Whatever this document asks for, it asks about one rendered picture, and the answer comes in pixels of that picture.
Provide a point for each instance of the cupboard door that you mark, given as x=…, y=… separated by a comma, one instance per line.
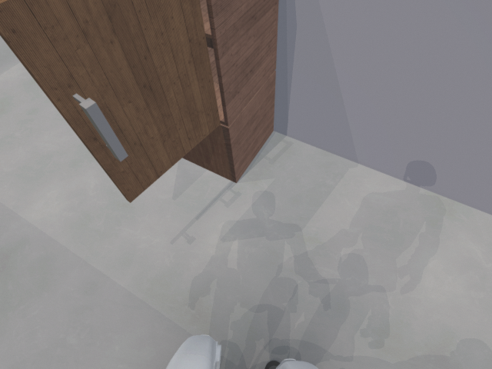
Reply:
x=144, y=62

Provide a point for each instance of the handle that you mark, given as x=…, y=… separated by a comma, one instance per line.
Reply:
x=102, y=126

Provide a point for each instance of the robot left thigh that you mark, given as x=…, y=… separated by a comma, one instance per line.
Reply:
x=197, y=352

